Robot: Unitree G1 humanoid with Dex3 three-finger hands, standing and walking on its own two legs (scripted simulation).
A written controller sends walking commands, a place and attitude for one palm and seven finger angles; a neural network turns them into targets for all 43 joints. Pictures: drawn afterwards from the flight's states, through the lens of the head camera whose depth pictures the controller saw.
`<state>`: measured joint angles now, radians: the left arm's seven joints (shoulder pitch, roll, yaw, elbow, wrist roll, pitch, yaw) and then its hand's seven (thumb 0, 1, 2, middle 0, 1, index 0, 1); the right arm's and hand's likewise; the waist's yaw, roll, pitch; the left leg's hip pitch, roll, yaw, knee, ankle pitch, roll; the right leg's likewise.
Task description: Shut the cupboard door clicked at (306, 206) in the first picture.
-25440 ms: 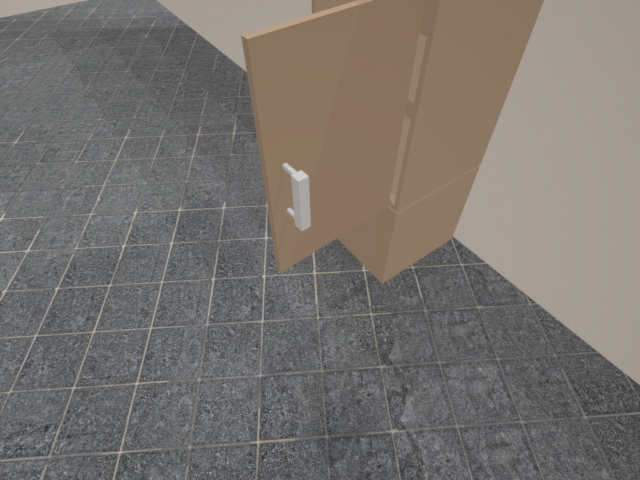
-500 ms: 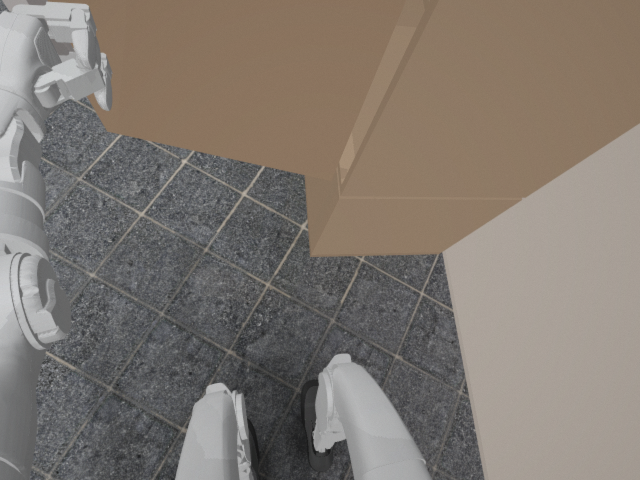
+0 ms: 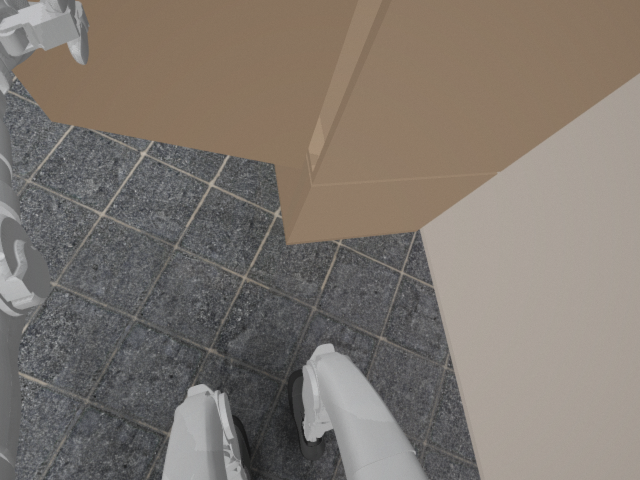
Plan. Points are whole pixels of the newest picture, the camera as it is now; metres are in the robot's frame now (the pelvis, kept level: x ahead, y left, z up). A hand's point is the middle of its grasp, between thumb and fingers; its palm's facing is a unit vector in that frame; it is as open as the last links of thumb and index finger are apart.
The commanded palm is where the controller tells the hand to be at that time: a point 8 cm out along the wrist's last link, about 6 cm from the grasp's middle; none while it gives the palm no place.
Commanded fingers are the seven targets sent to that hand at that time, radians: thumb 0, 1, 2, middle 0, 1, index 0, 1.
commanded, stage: push the door shut along its arc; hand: left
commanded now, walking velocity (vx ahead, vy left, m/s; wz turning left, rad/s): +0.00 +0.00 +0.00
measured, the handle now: out of the picture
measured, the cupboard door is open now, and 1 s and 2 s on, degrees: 74 71 71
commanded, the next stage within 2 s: pull the fist back off the door in 0.02 s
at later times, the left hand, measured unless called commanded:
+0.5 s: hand (94, 26) +0.59 +0.13 +0.07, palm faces +0.06 -1.00 -0.01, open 3.1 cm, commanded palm +0.55 +0.17 +0.07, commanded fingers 0.00 0.90 0.90 -1.30 -1.50 -1.30 -1.50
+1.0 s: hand (87, 97) +0.52 +0.14 +0.06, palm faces +0.04 -1.00 -0.03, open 3.1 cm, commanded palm +0.50 +0.18 +0.07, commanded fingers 0.00 0.90 0.90 -1.30 -1.50 -1.30 -1.50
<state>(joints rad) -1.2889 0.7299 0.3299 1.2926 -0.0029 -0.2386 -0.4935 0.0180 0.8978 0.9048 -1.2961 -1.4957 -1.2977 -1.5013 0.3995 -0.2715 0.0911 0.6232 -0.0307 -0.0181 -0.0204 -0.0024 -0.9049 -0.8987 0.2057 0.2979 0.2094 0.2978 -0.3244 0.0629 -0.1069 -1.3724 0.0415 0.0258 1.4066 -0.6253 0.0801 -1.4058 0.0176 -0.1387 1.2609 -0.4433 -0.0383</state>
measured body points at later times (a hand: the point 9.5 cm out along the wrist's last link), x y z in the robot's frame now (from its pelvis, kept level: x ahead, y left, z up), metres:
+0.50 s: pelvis +0.00 -0.02 +0.02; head +0.20 +0.01 +0.42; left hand +0.58 +0.18 +0.07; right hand -0.04 -0.26 -0.08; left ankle +0.00 +0.07 -0.59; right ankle +0.07 -0.11 -0.59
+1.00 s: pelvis +0.00 -0.02 +0.03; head +0.17 +0.01 +0.45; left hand +0.51 +0.19 +0.07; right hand +0.04 -0.29 -0.08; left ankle +0.00 +0.07 -0.59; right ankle +0.07 -0.11 -0.59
